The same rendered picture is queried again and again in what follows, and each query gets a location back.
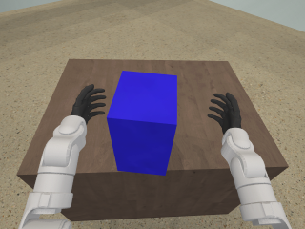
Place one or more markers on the carton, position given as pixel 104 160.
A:
pixel 142 121

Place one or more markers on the robot left upper arm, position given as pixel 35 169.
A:
pixel 47 224

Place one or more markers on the right robot hand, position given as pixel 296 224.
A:
pixel 230 116

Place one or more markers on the left robot forearm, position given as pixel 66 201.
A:
pixel 57 168

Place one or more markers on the pedestal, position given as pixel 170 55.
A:
pixel 198 180

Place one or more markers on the right robot forearm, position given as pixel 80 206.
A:
pixel 256 195

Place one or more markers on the left robot hand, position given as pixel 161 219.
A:
pixel 82 106

